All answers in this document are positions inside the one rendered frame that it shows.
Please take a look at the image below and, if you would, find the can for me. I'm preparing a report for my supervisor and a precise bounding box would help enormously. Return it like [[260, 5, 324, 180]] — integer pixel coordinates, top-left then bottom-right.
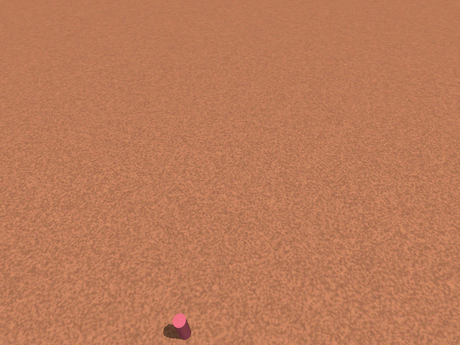
[[172, 313, 191, 340]]

